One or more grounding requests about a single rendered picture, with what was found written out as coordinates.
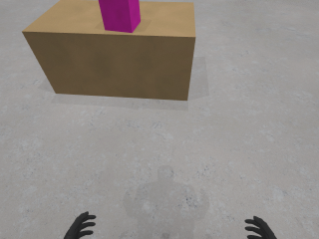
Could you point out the carton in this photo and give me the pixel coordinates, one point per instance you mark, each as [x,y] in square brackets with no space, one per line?
[120,15]

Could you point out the right robot hand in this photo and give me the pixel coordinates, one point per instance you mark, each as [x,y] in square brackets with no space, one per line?
[263,229]

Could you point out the left robot hand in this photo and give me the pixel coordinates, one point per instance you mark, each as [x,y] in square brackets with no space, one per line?
[75,230]

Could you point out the pedestal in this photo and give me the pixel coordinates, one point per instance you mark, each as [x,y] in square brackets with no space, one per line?
[80,57]

